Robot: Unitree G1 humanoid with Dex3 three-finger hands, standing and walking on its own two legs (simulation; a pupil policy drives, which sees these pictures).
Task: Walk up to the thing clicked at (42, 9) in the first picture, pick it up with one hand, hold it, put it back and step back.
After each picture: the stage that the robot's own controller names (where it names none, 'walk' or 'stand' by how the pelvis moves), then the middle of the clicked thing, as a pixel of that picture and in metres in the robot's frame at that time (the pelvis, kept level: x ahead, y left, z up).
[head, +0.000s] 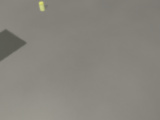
stand; (41, 6) +2.14 +0.61 -0.72
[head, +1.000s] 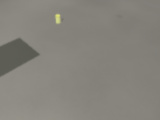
walk; (58, 18) +2.05 +0.30 -0.69
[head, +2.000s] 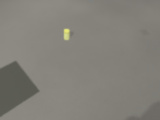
walk; (66, 34) +1.42 +0.11 -0.71
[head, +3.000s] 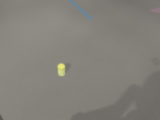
walk; (61, 69) +0.92 +0.16 -0.71
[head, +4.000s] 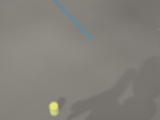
walk; (54, 109) +0.54 +0.18 -0.71
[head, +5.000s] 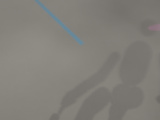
stand; out of the picture +0.37 +0.19 -0.71
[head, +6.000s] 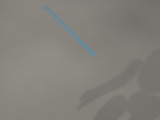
stand; out of the picture +0.33 +0.22 -0.72
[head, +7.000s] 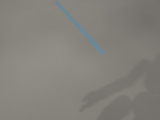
stand; out of the picture +0.34 +0.18 -0.72
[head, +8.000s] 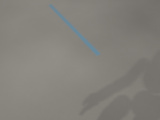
stand; out of the picture +0.34 +0.21 -0.73
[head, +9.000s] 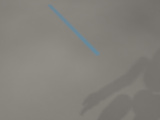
stand; out of the picture +0.33 +0.21 -0.73
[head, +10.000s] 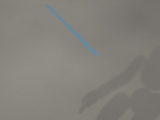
go down; out of the picture +0.32 +0.22 -0.73
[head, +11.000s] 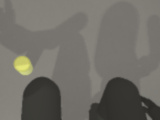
go down; (24, 66) +0.40 +0.24 -0.33
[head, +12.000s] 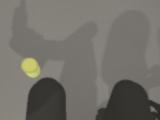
approach; (31, 68) +0.40 +0.24 -0.31
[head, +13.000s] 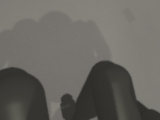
close in; out of the picture +0.39 +0.28 -0.22
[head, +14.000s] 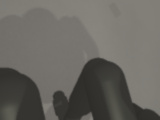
close; out of the picture +0.39 +0.29 -0.22
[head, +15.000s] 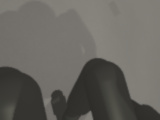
lift; out of the picture +0.37 +0.28 -0.23
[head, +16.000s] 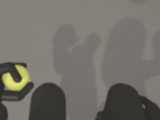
lift; (18, 82) +0.31 +0.23 -0.07
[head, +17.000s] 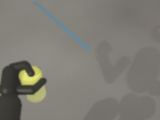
hold; (33, 84) +0.34 +0.18 +0.04
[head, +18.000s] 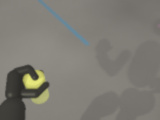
hold; (37, 87) +0.34 +0.17 +0.00
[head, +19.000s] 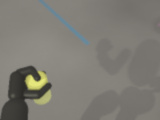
hold; (39, 88) +0.33 +0.17 -0.01
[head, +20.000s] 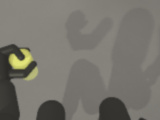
crouch; (25, 65) +0.40 +0.20 -0.08
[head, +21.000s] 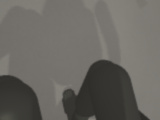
lower; out of the picture +0.41 +0.27 -0.23
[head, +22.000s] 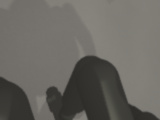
lower; out of the picture +0.42 +0.30 -0.23
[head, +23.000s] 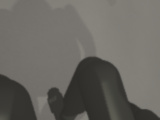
lower; out of the picture +0.41 +0.30 -0.22
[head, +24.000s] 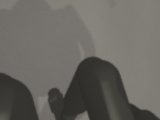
lower; out of the picture +0.41 +0.30 -0.23
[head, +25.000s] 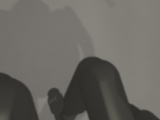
loosen; out of the picture +0.41 +0.30 -0.23
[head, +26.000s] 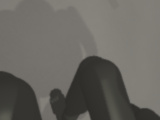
withdraw; out of the picture +0.39 +0.26 -0.23
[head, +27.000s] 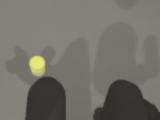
walk; (37, 66) +0.42 +0.21 -0.31
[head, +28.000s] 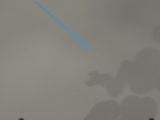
stand; out of the picture +0.34 +0.17 -0.65
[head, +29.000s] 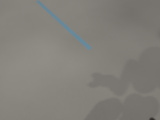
stand; out of the picture +0.35 +0.19 -0.67
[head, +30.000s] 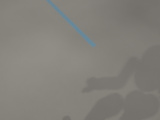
stand; out of the picture +0.36 +0.18 -0.69
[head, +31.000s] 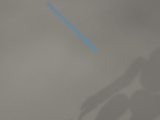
walk; out of the picture +0.37 +0.18 -0.72
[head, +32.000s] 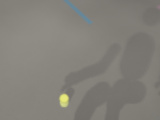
walk; (64, 100) +0.50 +0.10 -0.70
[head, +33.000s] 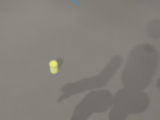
walk; (53, 67) +0.78 +0.22 -0.70
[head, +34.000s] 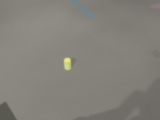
stand; (67, 64) +1.01 +0.17 -0.71
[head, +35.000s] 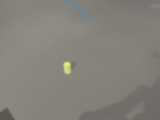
stand; (67, 68) +0.99 +0.18 -0.73
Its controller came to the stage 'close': yes
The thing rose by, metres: 0.71
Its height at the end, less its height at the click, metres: +0.00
